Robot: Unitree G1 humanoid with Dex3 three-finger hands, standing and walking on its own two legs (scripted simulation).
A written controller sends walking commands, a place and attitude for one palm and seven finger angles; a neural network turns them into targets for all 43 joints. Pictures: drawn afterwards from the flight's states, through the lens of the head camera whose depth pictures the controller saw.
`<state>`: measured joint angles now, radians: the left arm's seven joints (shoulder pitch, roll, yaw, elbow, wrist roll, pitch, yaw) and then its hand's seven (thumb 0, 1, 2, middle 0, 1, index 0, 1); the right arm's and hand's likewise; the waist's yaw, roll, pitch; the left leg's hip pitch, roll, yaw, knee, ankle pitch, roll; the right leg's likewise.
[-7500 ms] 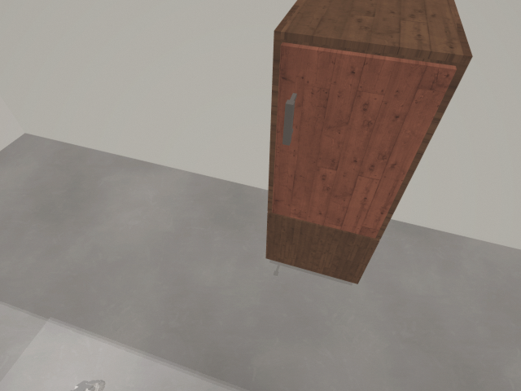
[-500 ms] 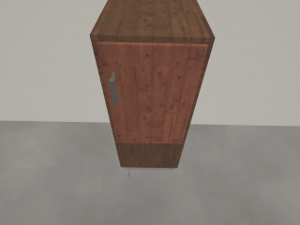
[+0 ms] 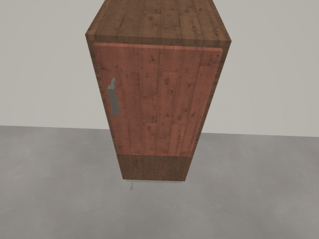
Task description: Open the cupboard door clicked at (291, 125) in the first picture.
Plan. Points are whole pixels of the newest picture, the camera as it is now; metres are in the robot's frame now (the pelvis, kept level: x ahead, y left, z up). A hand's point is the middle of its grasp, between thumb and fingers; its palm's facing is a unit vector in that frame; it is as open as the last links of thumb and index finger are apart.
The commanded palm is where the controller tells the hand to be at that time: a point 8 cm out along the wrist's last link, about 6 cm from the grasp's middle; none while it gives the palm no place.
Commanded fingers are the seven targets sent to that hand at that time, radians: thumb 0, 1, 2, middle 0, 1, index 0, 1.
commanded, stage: come to a stop and stand still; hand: left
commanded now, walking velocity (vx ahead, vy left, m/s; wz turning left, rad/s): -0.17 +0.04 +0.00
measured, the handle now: (114, 97) +0.53 +0.19 +0.03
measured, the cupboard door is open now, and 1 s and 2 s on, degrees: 0 0 0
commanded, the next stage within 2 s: look again from close up in 0.82 s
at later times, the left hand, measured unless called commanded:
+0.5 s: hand out of the picture +0.01 +0.21 -0.16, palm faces +0.02 -0.97 -0.25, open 7.4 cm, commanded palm none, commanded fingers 0.00 0.90 0.90 -0.20 -0.30 -0.20 -0.30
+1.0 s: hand out of the picture -0.08 +0.22 -0.16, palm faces -0.02 -0.98 -0.22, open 7.4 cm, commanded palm none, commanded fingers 0.00 0.90 0.90 -0.20 -0.30 -0.20 -0.30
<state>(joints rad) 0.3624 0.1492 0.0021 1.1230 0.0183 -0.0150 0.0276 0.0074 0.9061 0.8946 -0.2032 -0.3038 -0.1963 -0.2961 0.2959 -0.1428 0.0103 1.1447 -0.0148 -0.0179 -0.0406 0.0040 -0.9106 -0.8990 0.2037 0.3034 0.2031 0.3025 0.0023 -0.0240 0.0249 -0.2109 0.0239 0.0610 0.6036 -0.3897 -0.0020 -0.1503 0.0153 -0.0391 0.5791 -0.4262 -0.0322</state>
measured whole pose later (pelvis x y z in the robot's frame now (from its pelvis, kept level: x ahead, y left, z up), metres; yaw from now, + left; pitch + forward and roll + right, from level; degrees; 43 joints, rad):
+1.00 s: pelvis -0.07 +0.03 +0.01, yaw +0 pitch +0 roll +0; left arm 0.33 0.21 -0.02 1.08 0.02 -0.01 0.02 0.01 0.91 0.89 -0.20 -0.30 -0.20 -0.30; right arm 0.29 -0.21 0.00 1.09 -0.01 -0.01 -0.02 0.01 -0.91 -0.90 0.20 0.30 0.20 0.30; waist 0.00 -0.01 0.03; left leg -0.27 -0.04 0.06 0.46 -0.19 0.06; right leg -0.21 -0.02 -0.01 0.48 -0.27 0.01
